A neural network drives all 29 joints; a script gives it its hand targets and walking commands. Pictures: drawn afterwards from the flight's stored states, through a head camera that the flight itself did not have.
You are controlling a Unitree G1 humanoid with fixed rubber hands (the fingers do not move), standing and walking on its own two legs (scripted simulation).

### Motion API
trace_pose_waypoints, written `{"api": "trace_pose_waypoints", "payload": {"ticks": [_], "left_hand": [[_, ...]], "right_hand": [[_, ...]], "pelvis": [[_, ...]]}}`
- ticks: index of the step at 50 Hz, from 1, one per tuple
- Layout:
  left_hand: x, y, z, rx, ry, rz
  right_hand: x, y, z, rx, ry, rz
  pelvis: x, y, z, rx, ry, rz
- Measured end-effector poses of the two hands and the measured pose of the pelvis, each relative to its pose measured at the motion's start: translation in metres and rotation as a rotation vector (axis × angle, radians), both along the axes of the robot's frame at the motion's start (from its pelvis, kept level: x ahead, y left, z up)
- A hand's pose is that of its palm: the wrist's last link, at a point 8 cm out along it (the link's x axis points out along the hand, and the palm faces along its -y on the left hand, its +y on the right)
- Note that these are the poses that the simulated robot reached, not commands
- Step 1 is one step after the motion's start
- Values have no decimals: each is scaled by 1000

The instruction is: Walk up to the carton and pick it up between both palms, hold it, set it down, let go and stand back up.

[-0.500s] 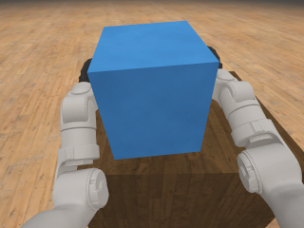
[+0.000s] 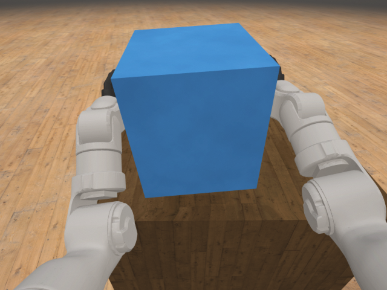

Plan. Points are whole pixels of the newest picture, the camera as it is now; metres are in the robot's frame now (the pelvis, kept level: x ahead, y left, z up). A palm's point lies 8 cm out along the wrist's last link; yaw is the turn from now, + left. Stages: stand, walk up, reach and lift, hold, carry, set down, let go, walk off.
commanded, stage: hold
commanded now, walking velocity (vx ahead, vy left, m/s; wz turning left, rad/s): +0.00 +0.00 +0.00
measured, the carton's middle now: (193, 107) +0.40 +0.00 +0.25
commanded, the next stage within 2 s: none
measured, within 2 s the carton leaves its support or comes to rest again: neither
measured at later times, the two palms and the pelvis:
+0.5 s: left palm (113, 106) +0.38 +0.16 +0.26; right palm (271, 92) +0.39 -0.15 +0.28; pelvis +0.00 +0.00 +0.00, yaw +0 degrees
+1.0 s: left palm (113, 104) +0.37 +0.16 +0.27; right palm (275, 87) +0.38 -0.15 +0.29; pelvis +0.01 +0.00 +0.00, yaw +1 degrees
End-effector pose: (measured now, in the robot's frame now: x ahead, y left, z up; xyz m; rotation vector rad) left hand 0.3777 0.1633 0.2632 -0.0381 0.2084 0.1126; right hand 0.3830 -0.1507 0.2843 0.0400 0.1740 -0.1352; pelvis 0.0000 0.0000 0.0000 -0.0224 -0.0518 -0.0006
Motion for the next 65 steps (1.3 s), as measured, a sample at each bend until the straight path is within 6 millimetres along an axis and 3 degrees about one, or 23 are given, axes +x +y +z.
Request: {"api": "trace_pose_waypoints", "payload": {"ticks": [26, 32, 65], "left_hand": [[5, 0, -5, 2, -3, 3], [0, -3, 0, 12, -41, 2], [-1, -2, 2, 3, -23, 0]], "right_hand": [[5, 0, -7, -5, 8, 3], [0, -3, 4, 3, -29, 3], [-1, -1, 6, 7, 0, 0]], "pelvis": [[5, 0, 0, -3, 1, 6], [8, 1, 0, -6, 4, 6], [5, -1, 0, -4, 13, 10]]}}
